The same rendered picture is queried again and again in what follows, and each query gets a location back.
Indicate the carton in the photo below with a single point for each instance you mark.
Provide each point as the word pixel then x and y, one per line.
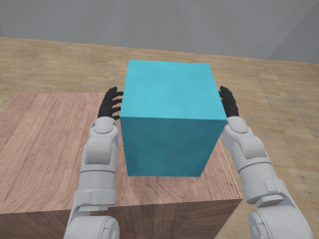
pixel 171 118

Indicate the robot left upper arm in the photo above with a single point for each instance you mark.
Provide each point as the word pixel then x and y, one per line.
pixel 93 227

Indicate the left robot forearm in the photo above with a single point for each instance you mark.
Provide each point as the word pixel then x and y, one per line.
pixel 96 190

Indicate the right robot hand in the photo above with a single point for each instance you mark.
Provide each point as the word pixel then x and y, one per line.
pixel 228 102

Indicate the left robot hand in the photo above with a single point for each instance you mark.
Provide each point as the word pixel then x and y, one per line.
pixel 106 109

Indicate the right robot forearm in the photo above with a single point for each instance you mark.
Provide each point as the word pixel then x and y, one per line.
pixel 261 185

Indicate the pedestal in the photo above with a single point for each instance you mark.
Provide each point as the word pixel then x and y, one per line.
pixel 42 138

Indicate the robot right upper arm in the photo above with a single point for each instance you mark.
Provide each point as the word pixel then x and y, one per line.
pixel 278 222

